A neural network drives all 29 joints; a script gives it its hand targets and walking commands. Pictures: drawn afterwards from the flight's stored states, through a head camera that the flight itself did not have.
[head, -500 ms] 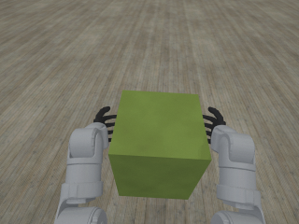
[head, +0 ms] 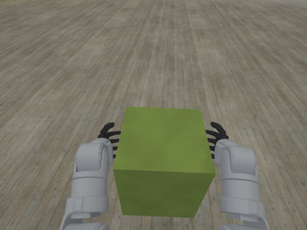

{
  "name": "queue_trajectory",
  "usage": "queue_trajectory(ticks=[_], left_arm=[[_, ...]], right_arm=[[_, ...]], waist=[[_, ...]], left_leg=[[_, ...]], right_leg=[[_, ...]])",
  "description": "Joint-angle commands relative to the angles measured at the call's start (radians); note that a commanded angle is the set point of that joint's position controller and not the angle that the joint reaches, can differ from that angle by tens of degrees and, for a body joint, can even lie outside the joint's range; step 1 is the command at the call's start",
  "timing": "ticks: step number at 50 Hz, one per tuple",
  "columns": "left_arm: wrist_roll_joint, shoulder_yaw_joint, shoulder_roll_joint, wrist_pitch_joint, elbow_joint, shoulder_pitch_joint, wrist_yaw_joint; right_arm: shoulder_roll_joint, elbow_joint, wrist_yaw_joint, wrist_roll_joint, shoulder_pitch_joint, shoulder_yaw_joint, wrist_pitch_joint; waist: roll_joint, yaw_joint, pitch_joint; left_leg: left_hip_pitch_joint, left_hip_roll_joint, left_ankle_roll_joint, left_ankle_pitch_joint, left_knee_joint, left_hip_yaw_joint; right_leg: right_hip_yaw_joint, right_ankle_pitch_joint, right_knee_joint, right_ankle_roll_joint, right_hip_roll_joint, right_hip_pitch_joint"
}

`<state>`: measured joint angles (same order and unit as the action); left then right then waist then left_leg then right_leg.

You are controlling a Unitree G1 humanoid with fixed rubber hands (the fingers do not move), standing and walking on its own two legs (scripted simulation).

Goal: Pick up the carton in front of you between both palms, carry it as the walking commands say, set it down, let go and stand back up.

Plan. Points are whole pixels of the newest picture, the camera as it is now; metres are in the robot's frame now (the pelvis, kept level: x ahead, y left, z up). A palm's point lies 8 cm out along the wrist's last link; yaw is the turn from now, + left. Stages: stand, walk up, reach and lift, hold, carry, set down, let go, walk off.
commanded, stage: carry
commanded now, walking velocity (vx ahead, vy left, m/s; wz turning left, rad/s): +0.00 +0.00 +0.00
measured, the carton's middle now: (160, 163) +0.33 +0.00 +0.02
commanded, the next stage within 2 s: hold in 1.94 s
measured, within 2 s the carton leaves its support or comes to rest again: neither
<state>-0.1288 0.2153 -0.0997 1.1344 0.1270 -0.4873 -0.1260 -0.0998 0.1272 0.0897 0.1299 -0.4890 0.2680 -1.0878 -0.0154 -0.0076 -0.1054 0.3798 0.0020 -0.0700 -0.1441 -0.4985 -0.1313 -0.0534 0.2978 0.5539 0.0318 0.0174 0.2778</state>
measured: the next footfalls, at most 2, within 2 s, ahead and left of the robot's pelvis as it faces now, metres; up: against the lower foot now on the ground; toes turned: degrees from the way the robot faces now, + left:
none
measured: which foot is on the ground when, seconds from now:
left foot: down 0.00-1.00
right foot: down 0.00-1.00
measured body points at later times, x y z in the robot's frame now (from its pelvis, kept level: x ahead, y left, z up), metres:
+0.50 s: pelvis -0.01 +0.00 +0.00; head -0.05 +0.01 +0.45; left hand +0.29 +0.16 +0.04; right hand +0.30 -0.15 +0.04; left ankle +0.08 +0.08 -0.73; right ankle +0.00 -0.10 -0.73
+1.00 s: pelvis -0.01 +0.00 +0.00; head -0.04 +0.00 +0.45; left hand +0.30 +0.15 +0.04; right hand +0.30 -0.15 +0.04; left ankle +0.08 +0.08 -0.73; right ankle +0.00 -0.10 -0.73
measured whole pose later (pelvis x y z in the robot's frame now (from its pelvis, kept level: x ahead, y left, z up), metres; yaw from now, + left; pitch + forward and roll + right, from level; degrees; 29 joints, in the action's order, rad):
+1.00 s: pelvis -0.01 +0.00 +0.00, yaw +0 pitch +2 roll +0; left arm -0.25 0.19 -0.15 0.74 0.23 -0.24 -0.03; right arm -0.15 0.21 0.03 0.25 -0.25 0.21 -0.72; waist -0.01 0.00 -0.13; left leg 0.41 0.00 -0.07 -0.12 -0.47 -0.13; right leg -0.06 0.28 0.54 0.03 0.02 0.31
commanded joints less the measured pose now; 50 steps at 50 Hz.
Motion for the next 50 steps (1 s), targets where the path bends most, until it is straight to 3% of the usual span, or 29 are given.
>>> queue_trajectory(ticks=[1,3,4,5,6,7,10,12,13,14,15,16,20,22,25,27,28,30,32,33,36,38,39,41,42,44,46,47,50], left_arm=[[0.248,-0.551,-0.938,-0.095,-0.052,-0.544,0.199],[0.299,-0.612,-0.985,-0.123,-0.07,-0.57,0.223],[0.288,-0.629,-1.026,-0.139,-0.108,-0.567,0.231],[0.287,-0.629,-0.975,-0.15,-0.108,-0.572,0.232],[0.267,-0.602,-0.963,-0.155,-0.038,-0.501,0.24],[0.251,-0.616,-0.985,-0.177,-0.085,-0.496,0.242],[0.211,-0.587,-0.956,-0.209,-0.049,-0.398,0.253],[0.17,-0.574,-0.951,-0.241,-0.035,-0.371,0.27],[0.145,-0.533,-0.918,-0.253,0.019,-0.341,0.277],[0.136,-0.542,-0.929,-0.284,0.021,-0.353,0.286],[0.139,-0.533,-0.918,-0.305,0.014,-0.346,0.293],[0.129,-0.54,-0.939,-0.317,0.021,-0.303,0.297],[0.121,-0.574,-0.934,-0.391,-0.008,-0.341,0.317],[0.096,-0.512,-0.903,-0.423,0.068,-0.272,0.327],[0.074,-0.49,-0.863,-0.462,0.069,-0.221,0.328],[0.088,-0.522,-0.89,-0.48,0.038,-0.256,0.337],[0.133,-0.565,-0.949,-0.491,0.008,-0.282,0.343],[0.104,-0.534,-0.911,-0.478,0.067,-0.236,0.34],[0.127,-0.557,-0.933,-0.486,-0.011,-0.316,0.338],[0.125,-0.593,-0.925,-0.471,-0.006,-0.306,0.331],[0.13,-0.556,-0.918,-0.453,0.047,-0.254,0.322],[0.12,-0.571,-0.878,-0.457,-0.036,-0.24,0.318],[0.121,-0.566,-0.902,-0.453,-0.001,-0.24,0.319],[0.113,-0.525,-0.909,-0.453,0.03,-0.235,0.327],[0.108,-0.548,-0.882,-0.449,0.023,-0.243,0.324],[0.122,-0.566,-0.908,-0.453,0.008,-0.273,0.32],[0.074,-0.479,-0.863,-0.453,0.067,-0.246,0.313],[0.151,-0.566,-0.937,-0.46,0.019,-0.226,0.315],[0.126,-0.544,-0.899,-0.449,-0.013,-0.279,0.323]], right_arm=[[-0.97,-0.037,-0.166,-0.267,-0.559,-0.613,0.044],[-0.989,-0.067,-0.179,-0.274,-0.511,-0.65,0.075],[-0.984,-0.119,-0.185,-0.279,-0.554,-0.664,0.09],[-1.008,-0.043,-0.194,-0.249,-0.473,-0.658,0.09],[-0.955,-0.075,-0.195,-0.241,-0.471,-0.654,0.107],[-0.945,-0.102,-0.195,-0.239,-0.48,-0.668,0.124],[-0.928,-0.01,-0.224,-0.206,-0.344,-0.613,0.154],[-0.954,0.02,-0.248,-0.188,-0.32,-0.608,0.19],[-0.929,0.07,-0.262,-0.156,-0.299,-0.572,0.207],[-0.915,0.024,-0.265,-0.155,-0.339,-0.583,0.236],[-0.929,0.098,-0.264,-0.14,-0.268,-0.564,0.247],[-0.929,0.025,-0.276,-0.151,-0.299,-0.59,0.276],[-0.947,0.078,-0.289,-0.098,-0.226,-0.545,0.336],[-0.916,0.116,-0.297,-0.098,-0.203,-0.521,0.373],[-0.913,0.164,-0.3,-0.067,-0.132,-0.495,0.413],[-0.944,0.122,-0.309,-0.099,-0.176,-0.522,0.429],[-0.967,0.039,-0.307,-0.125,-0.206,-0.597,0.437],[-0.954,0.095,-0.301,-0.116,-0.215,-0.58,0.425],[-0.96,0.087,-0.299,-0.112,-0.224,-0.556,0.423],[-0.952,0.055,-0.293,-0.105,-0.183,-0.567,0.416],[-0.899,0.091,-0.285,-0.079,-0.147,-0.548,0.394],[-0.933,0.074,-0.289,-0.116,-0.13,-0.574,0.395],[-0.922,0.085,-0.296,-0.116,-0.15,-0.564,0.4],[-0.912,0.032,-0.293,-0.121,-0.192,-0.586,0.397],[-0.904,0.099,-0.294,-0.115,-0.155,-0.551,0.39],[-0.923,0.031,-0.294,-0.13,-0.202,-0.594,0.403],[-0.892,0.129,-0.284,-0.08,-0.176,-0.532,0.39],[-0.912,-0.002,-0.284,-0.148,-0.224,-0.628,0.402],[-0.959,0.073,-0.286,-0.139,-0.177,-0.603,0.381]], waist=[[0.065,0.007,-0.261],[0.024,0.014,-0.274],[0.054,0.009,-0.26],[0.099,0.009,-0.285],[0.058,0.012,-0.26],[0.013,0.009,-0.254],[-0.027,-0.001,-0.314],[0.027,0.004,-0.283],[-0.009,0.001,-0.256],[0.024,0.004,-0.266],[0.056,0.006,-0.238],[-0.01,0.001,-0.261],[-0.048,0.003,-0.22],[-0.002,0.004,-0.182],[-0.006,0.008,-0.244],[-0.022,0.008,-0.237],[0.043,0.004,-0.262],[0.008,0.01,-0.203],[0.0,0.009,-0.229],[-0.068,0.004,-0.195],[0.032,0.002,-0.272],[-0.024,0.011,-0.297],[-0.039,0.005,-0.29],[0.022,0.006,-0.241],[-0.037,0.0,-0.23],[-0.035,0.008,-0.236],[0.033,0.007,-0.211],[0.062,0.008,-0.253],[0.062,0.011,-0.272]], left_leg=[[-0.183,-0.176,0.004,0.061,0.064,0.165],[-0.193,-0.144,0.024,0.046,0.055,0.14],[-0.177,-0.149,0.01,0.039,0.064,0.145],[-0.191,-0.152,0.02,0.028,0.056,0.144],[-0.19,-0.141,0.019,-0.006,0.067,0.132],[-0.167,-0.153,0.012,0.018,0.063,0.148],[-0.198,-0.164,0.007,0.069,0.071,0.161],[-0.153,-0.166,0.011,0.01,0.092,0.178],[-0.157,-0.167,0.012,0.042,0.09,0.174],[-0.162,-0.151,0.011,-0.012,0.084,0.154],[-0.125,-0.151,0.019,0.023,0.107,0.162],[-0.152,-0.169,0.017,-0.015,0.097,0.172],[-0.149,-0.152,0.022,-0.101,0.113,0.171],[-0.117,-0.183,0.021,-0.087,0.149,0.193],[-0.128,-0.163,0.019,-0.004,0.106,0.172],[-0.144,-0.166,0.021,-0.043,0.127,0.19],[-0.12,-0.178,0.016,-0.076,0.141,0.202],[-0.132,-0.169,0.027,-0.107,0.151,0.188],[-0.126,-0.185,0.027,-0.216,0.181,0.207],[-0.104,-0.171,0.028,-0.228,0.178,0.201],[-0.137,-0.159,0.013,-0.063,0.124,0.18],[-0.169,-0.174,0.022,-0.085,0.13,0.196],[-0.148,-0.182,0.029,-0.107,0.154,0.203],[-0.102,-0.183,0.036,-0.161,0.178,0.214],[-0.103,-0.174,0.026,-0.167,0.18,0.22],[-0.094,-0.165,0.02,-0.121,0.146,0.184],[-0.112,-0.157,0.023,-0.05,0.113,0.171],[-0.113,-0.156,0.011,0.036,0.105,0.165],[-0.174,-0.154,0.009,0.036,0.091,0.159]], right_leg=[[0.105,-0.116,-0.121,0.03,-0.15,0.0],[0.113,-0.134,-0.123,0.031,-0.162,-0.007],[0.099,-0.111,-0.129,0.023,-0.147,0.018],[0.105,-0.104,-0.134,0.023,-0.153,0.002],[0.098,-0.054,-0.145,0.024,-0.147,0.021],[0.098,-0.097,-0.135,0.023,-0.142,-0.005],[0.111,-0.092,-0.115,0.037,-0.151,-0.035],[0.092,-0.081,-0.118,0.023,-0.135,-0.027],[0.089,-0.086,-0.113,0.028,-0.14,-0.024],[0.106,-0.06,-0.128,0.034,-0.137,-0.013],[0.094,-0.052,-0.111,0.03,-0.143,-0.013],[0.094,-0.06,-0.118,0.027,-0.132,-0.028],[0.112,0.006,-0.148,0.035,-0.14,0.056],[0.091,-0.012,-0.122,0.027,-0.121,0.051],[0.103,-0.048,-0.118,0.03,-0.133,0.01],[0.097,-0.049,-0.114,0.018,-0.126,0.023],[0.096,-0.013,-0.106,0.024,-0.128,-0.004],[0.106,0.054,-0.128,0.037,-0.119,0.09],[0.097,0.085,-0.13,0.037,-0.107,0.07],[0.106,0.048,-0.138,0.02,-0.117,0.085],[0.108,0.009,-0.127,0.022,-0.135,0.023],[0.089,-0.04,-0.096,0.005,-0.116,0.012],[0.09,0.009,-0.085,0.025,-0.112,0.012],[0.082,0.026,-0.1,0.021,-0.107,0.017],[0.1,0.024,-0.103,0.017,-0.118,0.026],[0.098,-0.027,-0.114,0.021,-0.128,0.022],[0.102,-0.033,-0.128,0.014,-0.13,0.03],[0.108,-0.085,-0.109,0.022,-0.149,0.007],[0.11,-0.04,-0.117,0.025,-0.141,0.037]])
